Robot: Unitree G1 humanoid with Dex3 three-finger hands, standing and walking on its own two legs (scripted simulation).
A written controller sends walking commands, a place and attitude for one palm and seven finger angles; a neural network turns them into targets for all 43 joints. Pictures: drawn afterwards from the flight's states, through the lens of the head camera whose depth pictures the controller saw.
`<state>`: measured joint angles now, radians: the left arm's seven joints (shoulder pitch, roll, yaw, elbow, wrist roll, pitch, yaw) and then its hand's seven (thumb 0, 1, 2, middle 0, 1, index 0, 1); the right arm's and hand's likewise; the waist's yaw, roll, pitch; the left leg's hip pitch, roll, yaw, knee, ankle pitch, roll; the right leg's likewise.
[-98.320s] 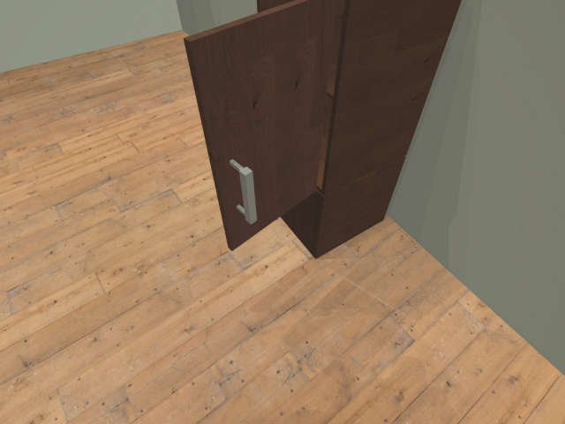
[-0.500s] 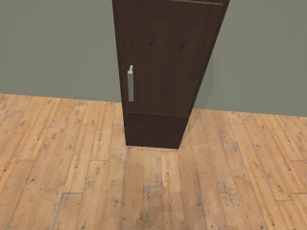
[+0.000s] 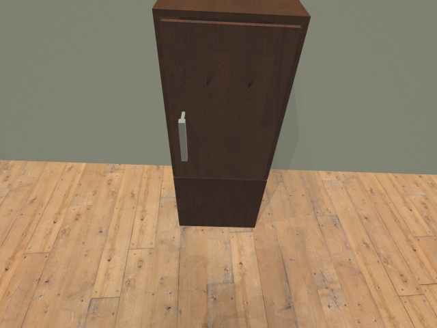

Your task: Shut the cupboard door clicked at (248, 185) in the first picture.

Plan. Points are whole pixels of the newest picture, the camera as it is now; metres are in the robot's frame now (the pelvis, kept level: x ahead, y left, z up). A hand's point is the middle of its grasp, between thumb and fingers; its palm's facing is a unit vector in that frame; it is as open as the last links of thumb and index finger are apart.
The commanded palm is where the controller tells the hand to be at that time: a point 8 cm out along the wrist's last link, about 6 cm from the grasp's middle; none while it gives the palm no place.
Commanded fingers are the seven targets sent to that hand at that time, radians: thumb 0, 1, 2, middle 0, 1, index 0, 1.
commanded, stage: let the arm hang, fingers relaxed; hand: left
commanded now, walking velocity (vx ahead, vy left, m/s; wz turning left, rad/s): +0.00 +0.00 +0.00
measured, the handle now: (183, 137) +0.72 +0.15 -0.11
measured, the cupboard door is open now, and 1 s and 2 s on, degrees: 0 0 0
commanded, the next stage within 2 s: look to check the result in 0.08 s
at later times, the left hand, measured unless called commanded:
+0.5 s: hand out of the picture -0.03 +0.16 -0.18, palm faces +0.04 -0.98 -0.19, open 7.3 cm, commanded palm none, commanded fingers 0.00 0.90 0.90 -0.20 -0.30 -0.20 -0.30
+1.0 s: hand out of the picture +0.01 +0.16 -0.18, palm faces +0.04 -0.98 -0.19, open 7.3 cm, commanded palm none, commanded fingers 0.00 0.90 0.90 -0.20 -0.30 -0.20 -0.30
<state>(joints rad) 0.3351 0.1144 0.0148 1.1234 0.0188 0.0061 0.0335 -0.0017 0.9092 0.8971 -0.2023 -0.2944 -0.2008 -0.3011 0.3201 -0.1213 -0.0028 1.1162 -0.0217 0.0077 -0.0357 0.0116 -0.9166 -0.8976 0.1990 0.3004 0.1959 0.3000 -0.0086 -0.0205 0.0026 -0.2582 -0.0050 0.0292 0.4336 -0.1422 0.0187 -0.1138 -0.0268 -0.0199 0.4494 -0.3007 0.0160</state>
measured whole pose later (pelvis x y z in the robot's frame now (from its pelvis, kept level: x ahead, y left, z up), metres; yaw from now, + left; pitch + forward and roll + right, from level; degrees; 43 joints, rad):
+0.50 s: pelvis +0.01 -0.01 +0.00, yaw +0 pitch -2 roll +0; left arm 0.35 0.15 0.02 1.15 0.02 0.01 0.03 0.00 0.91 0.90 -0.20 -0.29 -0.20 -0.30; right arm 0.28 -0.15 0.00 1.12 -0.02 0.01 -0.03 0.01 -0.91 -0.90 0.20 0.30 0.20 0.30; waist 0.00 -0.01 0.04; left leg -0.24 0.01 0.02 0.43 -0.15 0.00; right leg -0.09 -0.01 -0.02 0.43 -0.30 0.00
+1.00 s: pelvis +0.02 -0.02 +0.00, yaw +0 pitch -2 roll +0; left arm 0.30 0.16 0.02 1.13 0.01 0.00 0.03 0.00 0.91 0.90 -0.20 -0.29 -0.20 -0.30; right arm 0.24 -0.16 0.00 1.13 -0.02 0.00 -0.03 0.01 -0.91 -0.90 0.20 0.30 0.20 0.30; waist 0.00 -0.02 0.04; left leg -0.21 0.01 0.02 0.42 -0.17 0.00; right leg -0.05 -0.01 -0.03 0.39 -0.31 0.00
